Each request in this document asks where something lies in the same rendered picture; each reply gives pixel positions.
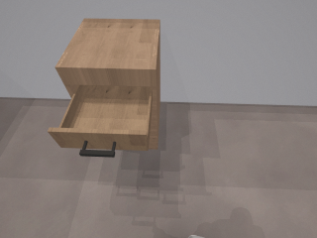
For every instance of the cabinet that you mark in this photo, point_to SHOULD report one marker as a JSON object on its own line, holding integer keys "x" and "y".
{"x": 115, "y": 52}

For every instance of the drawer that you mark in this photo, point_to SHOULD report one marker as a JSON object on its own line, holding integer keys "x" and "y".
{"x": 103, "y": 114}

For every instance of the handle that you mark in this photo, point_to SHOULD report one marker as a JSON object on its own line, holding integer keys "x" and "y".
{"x": 97, "y": 153}

